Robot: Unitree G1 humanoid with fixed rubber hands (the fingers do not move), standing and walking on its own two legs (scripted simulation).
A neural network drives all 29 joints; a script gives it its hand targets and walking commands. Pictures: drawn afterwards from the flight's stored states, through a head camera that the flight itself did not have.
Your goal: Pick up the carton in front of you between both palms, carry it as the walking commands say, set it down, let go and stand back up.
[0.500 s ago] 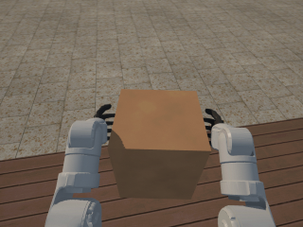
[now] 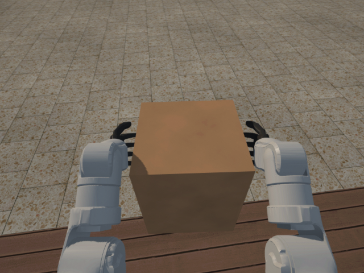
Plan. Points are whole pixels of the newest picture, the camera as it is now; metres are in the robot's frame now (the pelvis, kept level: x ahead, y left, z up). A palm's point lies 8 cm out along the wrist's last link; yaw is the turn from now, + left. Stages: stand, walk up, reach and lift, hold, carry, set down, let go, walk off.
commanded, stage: carry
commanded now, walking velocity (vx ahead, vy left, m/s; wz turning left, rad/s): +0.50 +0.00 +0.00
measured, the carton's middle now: (189, 169) +0.36 +0.00 +0.04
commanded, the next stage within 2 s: none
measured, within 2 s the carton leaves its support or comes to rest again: neither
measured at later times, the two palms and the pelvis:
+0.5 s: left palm (130, 87) +0.65 +0.19 +0.07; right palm (225, 86) +0.65 -0.11 +0.07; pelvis +0.30 +0.03 -0.04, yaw -1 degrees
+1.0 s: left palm (155, 40) +0.96 +0.14 +0.08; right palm (229, 42) +0.95 -0.16 +0.07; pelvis +0.60 +0.01 -0.07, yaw +0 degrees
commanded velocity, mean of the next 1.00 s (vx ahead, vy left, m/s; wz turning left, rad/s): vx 0.50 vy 0.00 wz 0.00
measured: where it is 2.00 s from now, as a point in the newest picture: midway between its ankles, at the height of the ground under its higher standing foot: (188, 146)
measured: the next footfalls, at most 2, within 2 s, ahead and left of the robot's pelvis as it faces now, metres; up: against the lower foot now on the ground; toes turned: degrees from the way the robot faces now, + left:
left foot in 0.42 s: +0.41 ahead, +0.08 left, -0.04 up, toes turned +1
right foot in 0.96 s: +0.75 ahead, -0.06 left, -0.06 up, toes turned -4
